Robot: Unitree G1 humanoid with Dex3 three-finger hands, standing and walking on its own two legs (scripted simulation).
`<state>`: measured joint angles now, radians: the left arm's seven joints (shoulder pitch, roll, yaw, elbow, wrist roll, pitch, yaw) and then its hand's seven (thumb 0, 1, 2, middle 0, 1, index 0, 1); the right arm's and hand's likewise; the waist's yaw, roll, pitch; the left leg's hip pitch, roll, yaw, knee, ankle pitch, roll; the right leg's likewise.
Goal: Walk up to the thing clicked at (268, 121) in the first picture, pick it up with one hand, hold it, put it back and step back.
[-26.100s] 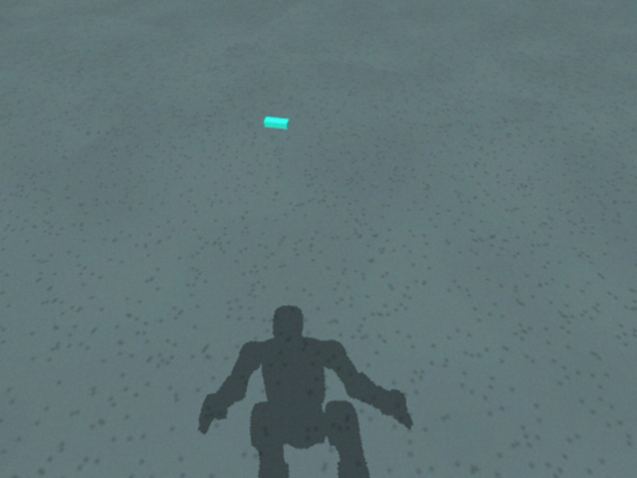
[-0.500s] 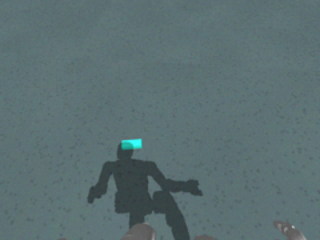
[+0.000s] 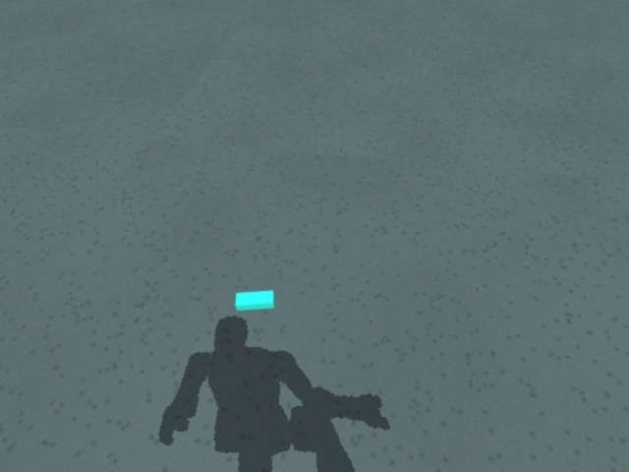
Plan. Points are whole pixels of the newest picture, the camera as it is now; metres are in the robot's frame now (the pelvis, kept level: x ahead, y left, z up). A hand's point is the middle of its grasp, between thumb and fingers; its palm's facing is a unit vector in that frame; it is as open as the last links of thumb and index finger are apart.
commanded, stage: walk up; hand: left
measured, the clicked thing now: (255, 300) +0.83 +0.25 -0.75
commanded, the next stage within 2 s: stand in 0.60 s
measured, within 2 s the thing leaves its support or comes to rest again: neither
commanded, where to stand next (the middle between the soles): +0.47 -0.02 m, yaw +5 degrees
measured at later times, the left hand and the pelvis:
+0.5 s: hand out of the picture +0.14 +0.25 -0.14, palm faces -0.02 -0.94 -0.34, open 7.3 cm; pelvis +0.03 +0.00 +0.01, yaw -1 degrees
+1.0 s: hand out of the picture +0.11 +0.24 -0.14, palm faces -0.05 -0.94 -0.33, open 7.3 cm; pelvis +0.01 +0.00 +0.02, yaw -1 degrees
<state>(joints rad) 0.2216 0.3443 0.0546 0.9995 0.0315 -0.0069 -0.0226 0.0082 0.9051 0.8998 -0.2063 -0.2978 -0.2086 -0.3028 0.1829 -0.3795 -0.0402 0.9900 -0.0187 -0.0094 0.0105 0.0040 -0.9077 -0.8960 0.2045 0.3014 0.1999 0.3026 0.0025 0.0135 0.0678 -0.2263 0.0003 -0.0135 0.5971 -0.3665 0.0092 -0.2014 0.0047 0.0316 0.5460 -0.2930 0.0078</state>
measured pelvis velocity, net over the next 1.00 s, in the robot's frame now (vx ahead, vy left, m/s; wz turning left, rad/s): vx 0.01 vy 0.00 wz -0.02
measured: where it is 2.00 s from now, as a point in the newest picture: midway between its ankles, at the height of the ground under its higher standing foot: outside the picture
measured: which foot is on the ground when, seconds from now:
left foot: down 0.00-1.00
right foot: down 0.00-1.00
